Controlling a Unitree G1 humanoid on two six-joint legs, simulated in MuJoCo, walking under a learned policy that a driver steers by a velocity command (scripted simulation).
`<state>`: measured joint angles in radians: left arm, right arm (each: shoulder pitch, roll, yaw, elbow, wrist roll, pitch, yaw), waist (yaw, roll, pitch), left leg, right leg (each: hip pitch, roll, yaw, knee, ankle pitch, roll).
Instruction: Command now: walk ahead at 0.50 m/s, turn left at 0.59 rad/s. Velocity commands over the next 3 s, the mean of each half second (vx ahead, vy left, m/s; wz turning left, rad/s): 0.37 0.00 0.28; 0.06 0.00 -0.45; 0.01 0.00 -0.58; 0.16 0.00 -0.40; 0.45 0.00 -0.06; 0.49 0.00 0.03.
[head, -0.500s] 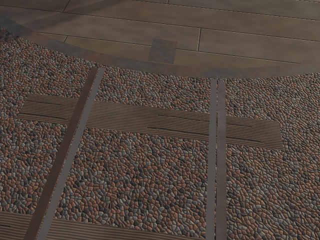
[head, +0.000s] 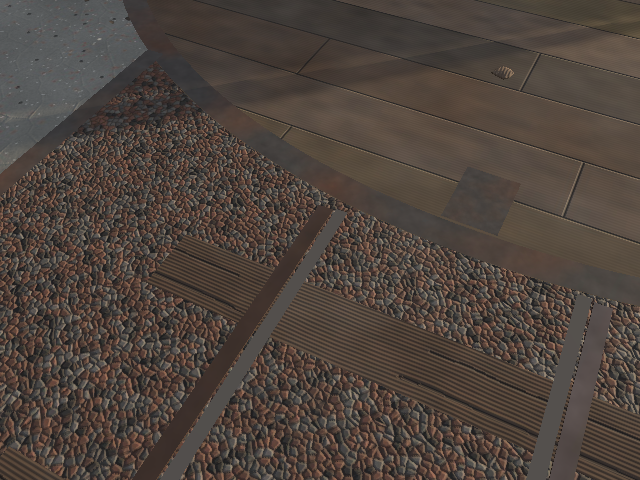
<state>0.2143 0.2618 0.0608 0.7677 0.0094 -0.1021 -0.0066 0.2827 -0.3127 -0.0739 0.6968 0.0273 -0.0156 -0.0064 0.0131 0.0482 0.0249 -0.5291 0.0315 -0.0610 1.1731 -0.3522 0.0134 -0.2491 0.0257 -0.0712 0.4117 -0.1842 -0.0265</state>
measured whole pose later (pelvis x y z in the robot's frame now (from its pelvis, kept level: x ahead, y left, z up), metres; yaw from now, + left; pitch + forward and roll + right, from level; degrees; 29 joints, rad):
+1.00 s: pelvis +0.29 +0.02 +0.00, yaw -10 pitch +3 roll +3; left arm 0.19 0.30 0.07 0.72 -0.01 0.02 0.02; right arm 0.06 -0.31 -0.09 0.78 0.00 0.01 -0.04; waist 0.02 0.02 0.06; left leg -0.55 -0.01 -0.03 1.05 -0.41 -0.06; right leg -0.31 0.02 0.04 0.46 -0.20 -0.06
